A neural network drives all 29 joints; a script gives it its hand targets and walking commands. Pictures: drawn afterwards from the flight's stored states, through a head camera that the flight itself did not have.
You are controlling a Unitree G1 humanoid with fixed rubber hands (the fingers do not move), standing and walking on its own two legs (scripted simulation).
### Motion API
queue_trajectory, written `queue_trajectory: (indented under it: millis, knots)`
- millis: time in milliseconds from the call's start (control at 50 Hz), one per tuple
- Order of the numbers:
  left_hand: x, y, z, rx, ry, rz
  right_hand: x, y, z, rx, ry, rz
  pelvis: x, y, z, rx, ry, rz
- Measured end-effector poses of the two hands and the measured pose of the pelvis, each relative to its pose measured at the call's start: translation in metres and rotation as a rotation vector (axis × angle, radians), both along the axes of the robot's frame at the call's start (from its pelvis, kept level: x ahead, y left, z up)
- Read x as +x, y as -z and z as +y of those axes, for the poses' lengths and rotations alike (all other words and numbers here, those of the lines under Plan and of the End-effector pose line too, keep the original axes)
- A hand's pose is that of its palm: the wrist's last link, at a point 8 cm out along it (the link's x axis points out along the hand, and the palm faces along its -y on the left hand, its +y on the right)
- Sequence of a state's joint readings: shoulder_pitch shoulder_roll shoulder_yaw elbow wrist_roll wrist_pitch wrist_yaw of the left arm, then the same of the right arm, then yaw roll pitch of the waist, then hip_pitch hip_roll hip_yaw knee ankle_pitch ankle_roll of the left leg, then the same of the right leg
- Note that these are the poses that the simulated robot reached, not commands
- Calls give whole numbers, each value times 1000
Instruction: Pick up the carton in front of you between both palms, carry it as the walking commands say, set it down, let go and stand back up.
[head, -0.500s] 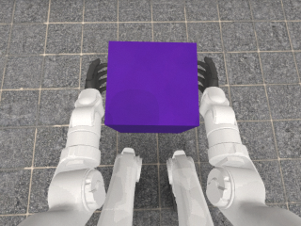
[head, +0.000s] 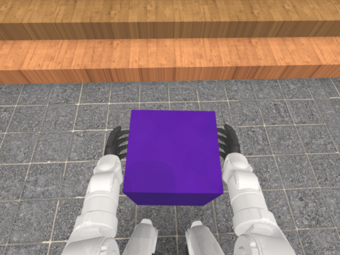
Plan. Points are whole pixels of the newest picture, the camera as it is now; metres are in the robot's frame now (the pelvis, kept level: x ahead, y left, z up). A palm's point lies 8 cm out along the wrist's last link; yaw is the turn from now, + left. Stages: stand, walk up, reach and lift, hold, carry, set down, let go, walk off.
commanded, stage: reach and lift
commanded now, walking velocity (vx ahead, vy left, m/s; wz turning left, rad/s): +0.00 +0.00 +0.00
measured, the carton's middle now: (171, 163) +0.36 +0.01 -0.11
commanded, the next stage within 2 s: hold in 1.56 s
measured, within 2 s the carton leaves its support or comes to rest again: neither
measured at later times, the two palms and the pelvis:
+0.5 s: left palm (97, 142) +0.32 +0.15 +0.11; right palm (262, 142) +0.33 -0.15 +0.11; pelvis +0.04 +0.00 +0.10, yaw +0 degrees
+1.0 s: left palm (93, 140) +0.32 +0.15 +0.13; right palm (269, 140) +0.32 -0.15 +0.13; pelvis +0.02 +0.00 +0.11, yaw +0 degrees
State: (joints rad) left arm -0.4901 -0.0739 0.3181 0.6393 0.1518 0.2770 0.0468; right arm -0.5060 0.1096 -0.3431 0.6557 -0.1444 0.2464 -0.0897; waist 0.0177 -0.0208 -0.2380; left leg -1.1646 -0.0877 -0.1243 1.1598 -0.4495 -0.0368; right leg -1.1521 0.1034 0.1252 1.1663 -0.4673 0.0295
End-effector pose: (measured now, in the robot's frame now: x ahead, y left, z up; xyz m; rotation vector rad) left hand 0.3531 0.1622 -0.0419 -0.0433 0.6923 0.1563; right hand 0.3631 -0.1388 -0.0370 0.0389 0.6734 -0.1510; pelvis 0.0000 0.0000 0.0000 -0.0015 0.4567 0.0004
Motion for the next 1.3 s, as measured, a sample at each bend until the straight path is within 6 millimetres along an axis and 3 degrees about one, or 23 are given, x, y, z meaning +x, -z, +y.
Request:
queue_trajectory:
  millis: [320, 560, 880, 1300]
  knots:
    - [-20, -97, -6, 3, 12, -8, -23, -98, -6, -8, 3, -8, 32, -77, 2, 3, -3, -240]
    - [-34, -162, -10, 32, 36, -26, -38, -161, -11, -32, -19, -26, 37, -103, 1, 3, -2, -450]
    - [-40, -169, -10, 31, 38, 0, -43, -167, -10, -37, -28, -1, 18, -103, 0, 4, -2, -515]
    - [-32, -179, -9, 53, 57, -1, -37, -178, -10, -58, -39, -1, 36, -109, 2, 4, 1, -525]
